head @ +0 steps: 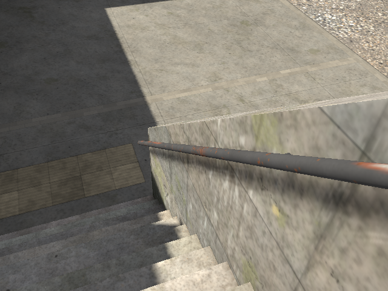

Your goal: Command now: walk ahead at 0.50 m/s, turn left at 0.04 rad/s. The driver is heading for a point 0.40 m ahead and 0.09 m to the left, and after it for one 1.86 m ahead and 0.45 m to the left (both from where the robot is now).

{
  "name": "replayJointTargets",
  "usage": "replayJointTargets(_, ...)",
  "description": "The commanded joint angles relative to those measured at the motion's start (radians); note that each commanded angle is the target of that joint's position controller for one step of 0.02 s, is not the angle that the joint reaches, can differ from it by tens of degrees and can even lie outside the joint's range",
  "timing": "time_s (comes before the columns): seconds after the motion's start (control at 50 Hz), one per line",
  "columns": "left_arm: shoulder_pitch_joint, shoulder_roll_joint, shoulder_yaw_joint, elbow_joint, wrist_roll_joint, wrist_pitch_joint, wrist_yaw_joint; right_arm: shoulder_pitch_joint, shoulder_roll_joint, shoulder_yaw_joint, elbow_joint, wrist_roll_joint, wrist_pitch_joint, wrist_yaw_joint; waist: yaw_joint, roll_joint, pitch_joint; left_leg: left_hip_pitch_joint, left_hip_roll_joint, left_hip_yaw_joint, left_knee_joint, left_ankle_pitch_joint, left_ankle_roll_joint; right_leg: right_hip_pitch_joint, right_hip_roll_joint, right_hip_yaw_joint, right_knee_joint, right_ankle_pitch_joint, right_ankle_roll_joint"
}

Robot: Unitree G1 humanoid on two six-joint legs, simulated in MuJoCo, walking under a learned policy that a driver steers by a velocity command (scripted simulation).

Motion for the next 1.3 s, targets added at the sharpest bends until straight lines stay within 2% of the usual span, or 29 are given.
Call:
replayJointTargets(0.02,-0.045,0.059,0.010,-0.067,-0.021,-0.033,-0.001,-0.002,-0.139,-0.047,0.001,0.006,-0.006,0.006,0.024,0.141,0.190,-0.088,0.162,-0.329,-0.043,0.668,0.143,0.002,-0.026,0.016,-0.097,0.025,-0.006)
replayJointTargets(0.06,0.246,0.111,0.050,0.027,-0.028,-0.032,0.037,-0.029,-0.135,-0.060,0.003,0.015,-0.016,0.023,0.146,0.091,0.109,-0.075,0.089,-0.288,0.249,0.780,0.113,0.311,-0.056,-0.070,-0.369,-0.053,-0.044)
replayJointTargets(0.1,0.577,0.110,0.045,0.164,0.026,-0.016,0.041,0.079,-0.079,-0.069,0.068,0.005,-0.022,0.068,0.249,-0.114,-0.019,-0.639,-0.095,-0.202,0.926,-0.008,0.006,0.973,-0.177,-0.032,0.031,0.274,-0.131)
replayJointTargets(0.12,0.540,0.128,0.020,0.156,0.025,-0.012,0.024,0.152,-0.101,-0.060,0.005,0.035,-0.031,0.077,0.190,-0.164,-0.086,-0.815,-0.041,-0.230,0.977,-0.026,-0.019,1.036,-0.260,0.052,0.249,0.378,-0.203)
replayJointTargets(0.18,0.424,0.210,0.048,0.219,-0.025,-0.011,0.011,-0.059,-0.125,-0.054,-0.152,0.058,0.005,0.045,0.125,-0.050,-0.066,-0.943,0.127,-0.090,0.969,0.254,-0.056,0.653,-0.444,0.464,-0.083,-0.835,-0.396)
replayJointTargets(0.2,0.335,0.081,0.006,0.195,0.023,-0.024,0.012,-0.138,-0.147,-0.070,-0.153,0.061,0.040,0.029,0.115,0.106,0.064,-0.931,0.140,-0.206,0.743,0.536,-0.042,0.430,-0.392,0.392,-0.113,-0.960,-0.325)
replayJointTargets(0.22,0.257,0.040,-0.014,0.187,0.051,-0.042,0.020,-0.143,-0.160,-0.076,-0.158,0.047,0.060,0.017,0.092,0.052,0.122,-0.841,0.156,-0.213,0.657,0.628,-0.033,0.251,-0.361,0.359,-0.095,-0.851,-0.276)
replayJointTargets(0.24,0.232,0.016,-0.029,0.210,0.032,-0.053,0.048,-0.056,-0.137,-0.076,-0.144,0.013,0.070,0.020,0.036,0.021,0.162,-0.750,0.160,-0.201,0.483,0.733,-0.045,0.124,-0.292,0.218,-0.063,-0.716,-0.212)
replayJointTargets(0.3,0.251,0.102,-0.029,0.259,0.065,-0.080,0.097,-0.061,-0.097,-0.075,-0.171,-0.016,0.050,0.031,0.021,-0.068,0.114,-0.553,0.126,-0.160,0.255,0.999,-0.074,0.017,-0.222,0.060,0.020,-0.359,-0.195)
replayJointTargets(0.34,0.299,0.109,-0.007,0.291,0.012,-0.099,0.104,-0.102,-0.142,-0.089,-0.211,0.004,0.048,0.053,0.045,-0.093,0.087,-0.663,0.142,-0.245,0.036,1.195,-0.049,0.191,-0.204,0.025,0.140,-0.506,-0.145)
replayJointTargets(0.4,0.304,0.074,-0.020,0.289,-0.027,-0.093,0.137,-0.231,-0.099,-0.066,-0.251,-0.026,0.042,0.089,0.072,-0.004,0.145,-0.388,0.090,-0.102,-0.321,1.583,-0.065,-0.017,-0.111,-0.173,0.255,-0.779,-0.108)
replayJointTargets(0.52,0.353,0.092,0.002,0.228,-0.035,-0.037,0.140,-0.418,-0.177,-0.078,-0.308,-0.040,0.087,0.117,0.200,-0.025,0.198,-0.510,0.108,-0.021,-0.322,1.360,-0.066,0.189,-0.229,-0.101,0.594,-0.630,-0.085)
replayJointTargets(0.54,0.223,0.152,0.018,0.187,-0.019,-0.027,0.144,-0.333,-0.196,-0.090,-0.299,-0.036,0.084,0.123,0.125,-0.087,0.157,-0.364,0.152,-0.008,-0.359,1.258,-0.039,0.136,-0.270,-0.074,0.686,-0.515,-0.081)
replayJointTargets(0.56,0.184,0.086,0.008,0.177,-0.026,-0.007,0.147,-0.217,-0.197,-0.098,-0.256,0.004,0.069,0.127,0.113,-0.055,0.171,-0.242,0.218,-0.050,-0.752,1.145,0.000,0.141,-0.256,-0.107,0.799,-0.485,-0.049)
replayJointTargets(0.58,0.114,0.123,0.011,0.195,-0.002,-0.015,0.140,0.032,-0.256,-0.133,-0.180,-0.004,0.054,0.124,-0.073,0.017,-0.016,0.265,0.131,0.053,-0.677,1.390,0.059,-0.014,-0.169,-0.185,1.156,-0.423,-0.022)
replayJointTargets(0.6,0.144,0.098,0.014,0.176,0.033,-0.036,0.129,0.121,-0.303,-0.134,-0.130,0.001,0.057,0.113,-0.130,0.348,0.031,0.459,0.184,-0.019,-0.642,1.706,0.134,-0.295,0.062,-0.311,1.705,-1.247,0.067)
replayJointTargets(0.62,0.309,0.042,0.006,0.088,0.021,-0.065,0.106,0.016,-0.336,-0.102,-0.170,-0.018,0.055,0.114,0.079,0.615,-0.094,0.595,0.294,-0.296,-0.378,2.293,0.267,-0.544,0.071,-0.124,1.806,-1.434,0.106)
replayJointTargets(0.66,0.108,0.130,0.004,0.000,-0.023,-0.057,0.106,-0.012,-0.285,-0.086,-0.196,-0.014,0.068,0.092,0.015,0.143,-0.193,0.518,0.393,-0.404,-0.461,1.896,0.323,-0.637,0.005,-0.036,1.657,-1.228,0.089)
replayJointTargets(0.68,0.087,0.081,-0.003,-0.041,-0.010,-0.030,0.124,-0.144,-0.322,-0.093,-0.227,0.000,0.075,0.080,0.087,0.043,-0.190,0.411,0.405,-0.475,-0.445,1.769,0.327,-0.633,-0.014,-0.028,1.623,-1.183,0.082)
replayJointTargets(0.7,0.070,-0.001,-0.033,-0.097,-0.015,-0.013,0.128,-0.222,-0.388,-0.098,-0.234,-0.019,0.069,0.073,0.147,0.114,-0.207,0.284,0.547,-0.729,-0.539,1.513,0.414,-0.611,-0.020,0.048,1.585,-1.135,0.084)
replayJointTargets(0.72,0.014,0.068,-0.007,-0.076,-0.032,0.007,0.142,-0.190,-0.327,-0.076,-0.239,-0.048,0.061,0.066,0.133,-0.035,-0.127,0.153,0.503,-0.719,-0.589,1.244,0.366,-0.627,0.008,0.089,1.465,-0.936,0.089)
replayJointTargets(0.8,-0.047,0.001,-0.023,-0.158,0.043,0.066,0.144,-0.257,-0.214,-0.020,-0.304,0.003,0.087,-0.011,0.173,0.065,-0.014,-0.063,0.230,-0.431,-0.432,1.309,0.215,-0.511,0.054,-0.008,1.059,-0.551,0.132)
replayJointTargets(0.84,-0.044,0.000,-0.023,-0.177,0.026,0.052,0.116,-0.265,-0.218,-0.006,-0.324,-0.034,0.094,-0.024,0.181,0.144,-0.094,-0.076,0.216,-0.438,-0.393,1.437,0.210,-0.393,0.063,-0.033,1.167,-0.433,0.140)
replayJointTargets(0.88,-0.036,0.085,0.019,-0.163,0.015,0.052,0.107,-0.255,-0.238,-0.009,-0.345,-0.027,0.098,-0.027,0.144,0.142,-0.095,-0.014,0.195,-0.438,-0.364,1.307,0.219,-0.411,0.086,-0.004,1.136,-0.407,0.147)
replayJointTargets(0.94,-0.017,0.062,0.018,-0.152,0.005,0.069,0.091,-0.233,-0.165,0.011,-0.326,-0.019,0.095,-0.020,0.151,0.180,0.020,-0.053,0.193,-0.465,-0.358,1.089,0.222,-0.386,0.059,0.076,1.003,-0.444,0.137)
replayJointTargets(1.1,-0.126,0.130,0.043,-0.138,-0.044,0.036,0.074,-0.116,-0.233,-0.061,-0.315,-0.026,0.028,0.004,0.017,0.240,0.110,0.067,0.318,-0.590,-0.268,0.961,0.293,-0.563,0.154,0.303,0.916,-0.629,0.102)
replayJointTargets(1.2,0.055,0.139,0.028,-0.120,-0.009,0.066,0.036,-0.292,-0.245,-0.078,-0.386,0.013,0.059,-0.012,0.136,0.225,0.111,-0.272,0.297,-0.381,-0.204,0.381,0.104,-0.230,0.029,0.193,0.420,-0.181,0.034)
replayJointTargets(1.26,0.308,0.105,0.039,0.006,-0.073,0.054,0.016,-0.331,-0.238,-0.080,-0.340,0.012,0.077,0.005,0.231,0.225,0.044,-0.553,0.227,-0.168,-0.091,0.276,0.026,0.432,0.023,-0.070,0.170,-0.169,-0.016)
replayJointTargets(1.3,0.547,0.110,0.046,0.091,-0.020,0.063,0.041,-0.326,-0.185,-0.056,-0.318,0.003,0.069,0.027,0.318,0.131,0.039,-0.511,0.174,-0.067,0.171,0.357,-0.056,0.602,0.025,-0.147,-0.048,-0.253,-0.037)
Keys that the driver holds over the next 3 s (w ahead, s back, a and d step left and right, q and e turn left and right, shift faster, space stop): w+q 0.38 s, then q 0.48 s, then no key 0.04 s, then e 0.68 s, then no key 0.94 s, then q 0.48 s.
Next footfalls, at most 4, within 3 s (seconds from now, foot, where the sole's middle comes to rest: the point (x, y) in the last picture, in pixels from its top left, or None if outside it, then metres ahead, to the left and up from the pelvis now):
0.08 right None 0.18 -0.14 -0.88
0.58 left None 0.35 0.13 -1.08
1.34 right None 0.70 -0.15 -1.29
1.90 left None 0.42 0.00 -1.08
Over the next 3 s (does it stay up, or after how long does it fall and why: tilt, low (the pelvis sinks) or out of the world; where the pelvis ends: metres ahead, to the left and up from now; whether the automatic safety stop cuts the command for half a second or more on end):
stays up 0.59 -0.09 -0.53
